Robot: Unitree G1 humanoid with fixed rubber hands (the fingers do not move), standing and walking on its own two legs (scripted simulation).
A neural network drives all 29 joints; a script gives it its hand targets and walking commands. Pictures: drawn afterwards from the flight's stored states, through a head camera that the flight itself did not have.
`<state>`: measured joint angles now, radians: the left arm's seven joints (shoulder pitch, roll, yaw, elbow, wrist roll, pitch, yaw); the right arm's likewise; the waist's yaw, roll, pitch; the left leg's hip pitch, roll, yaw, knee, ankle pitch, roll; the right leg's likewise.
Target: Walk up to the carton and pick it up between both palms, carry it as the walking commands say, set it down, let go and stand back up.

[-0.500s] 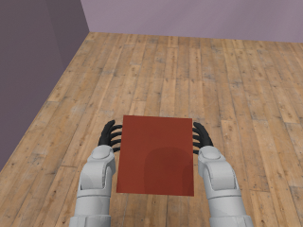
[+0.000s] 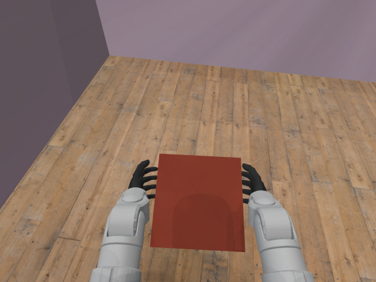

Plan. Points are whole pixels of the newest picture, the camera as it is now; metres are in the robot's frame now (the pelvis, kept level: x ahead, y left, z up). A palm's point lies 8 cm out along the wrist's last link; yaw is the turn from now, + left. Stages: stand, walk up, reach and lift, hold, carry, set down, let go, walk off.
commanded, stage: carry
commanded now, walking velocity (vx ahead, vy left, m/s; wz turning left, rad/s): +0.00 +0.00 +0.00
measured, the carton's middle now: (195, 208) +0.31 +0.01 -0.07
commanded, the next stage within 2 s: none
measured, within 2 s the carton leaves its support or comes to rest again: neither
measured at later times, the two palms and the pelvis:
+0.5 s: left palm (125, 198) +0.28 +0.15 +0.02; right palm (248, 208) +0.27 -0.10 +0.02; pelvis -0.01 +0.03 +0.00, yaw +0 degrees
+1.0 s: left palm (118, 221) +0.23 +0.16 +0.04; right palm (253, 231) +0.22 -0.10 +0.03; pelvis -0.06 +0.03 +0.00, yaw +0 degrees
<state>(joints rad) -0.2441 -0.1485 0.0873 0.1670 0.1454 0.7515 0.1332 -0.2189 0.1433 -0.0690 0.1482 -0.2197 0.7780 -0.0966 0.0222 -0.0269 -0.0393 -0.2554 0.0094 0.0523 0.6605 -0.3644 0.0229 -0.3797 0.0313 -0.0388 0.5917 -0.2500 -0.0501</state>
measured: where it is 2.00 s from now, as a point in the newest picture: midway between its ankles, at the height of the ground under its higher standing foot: outside the picture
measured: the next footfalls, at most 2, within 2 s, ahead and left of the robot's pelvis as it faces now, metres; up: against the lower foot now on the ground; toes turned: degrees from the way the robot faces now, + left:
none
